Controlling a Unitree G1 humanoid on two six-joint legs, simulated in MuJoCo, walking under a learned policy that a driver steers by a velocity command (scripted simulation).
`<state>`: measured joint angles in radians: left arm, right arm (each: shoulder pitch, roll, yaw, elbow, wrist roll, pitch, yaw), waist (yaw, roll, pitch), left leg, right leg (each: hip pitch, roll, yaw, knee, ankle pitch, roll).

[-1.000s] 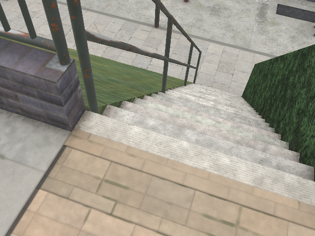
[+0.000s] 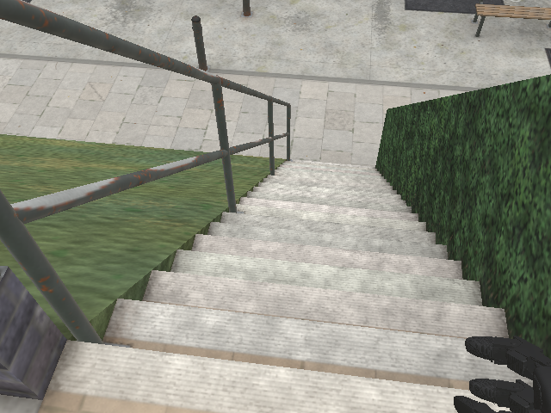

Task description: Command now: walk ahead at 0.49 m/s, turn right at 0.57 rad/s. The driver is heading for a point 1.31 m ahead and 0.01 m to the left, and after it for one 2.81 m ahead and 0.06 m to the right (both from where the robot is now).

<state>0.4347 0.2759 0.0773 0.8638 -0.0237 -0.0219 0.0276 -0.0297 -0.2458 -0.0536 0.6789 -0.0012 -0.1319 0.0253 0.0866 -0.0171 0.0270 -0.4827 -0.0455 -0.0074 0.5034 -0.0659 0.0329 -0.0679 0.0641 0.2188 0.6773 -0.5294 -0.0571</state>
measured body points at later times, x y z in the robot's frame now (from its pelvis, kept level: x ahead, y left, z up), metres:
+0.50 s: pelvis +0.24 -0.06 +0.00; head +0.27 -0.08 +0.45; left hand +0.46 +0.15 -0.08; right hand +0.21 -0.34 -0.14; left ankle +0.13 +0.11 -0.67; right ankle +0.33 -0.17 -0.72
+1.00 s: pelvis +0.46 -0.05 -0.03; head +0.46 -0.06 +0.42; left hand +0.48 +0.21 -0.16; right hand +0.55 -0.34 -0.14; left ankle +0.58 +0.10 -0.70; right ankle +0.33 -0.17 -0.72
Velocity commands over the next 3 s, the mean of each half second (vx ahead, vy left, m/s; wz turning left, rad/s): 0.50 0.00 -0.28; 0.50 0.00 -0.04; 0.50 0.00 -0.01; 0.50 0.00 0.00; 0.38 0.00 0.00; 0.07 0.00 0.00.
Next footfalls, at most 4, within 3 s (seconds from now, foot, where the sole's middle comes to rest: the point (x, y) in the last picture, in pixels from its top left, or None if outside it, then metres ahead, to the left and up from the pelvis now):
0.44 right None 0.36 -0.18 -0.76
1.18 left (269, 357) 0.66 0.12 -0.97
1.70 right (345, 321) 0.89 -0.11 -1.18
2.16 left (280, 284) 1.13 0.13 -1.39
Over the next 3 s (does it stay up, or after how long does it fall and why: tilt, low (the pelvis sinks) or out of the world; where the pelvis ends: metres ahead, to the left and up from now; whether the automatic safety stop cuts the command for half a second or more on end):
stays up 1.29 0.00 -0.84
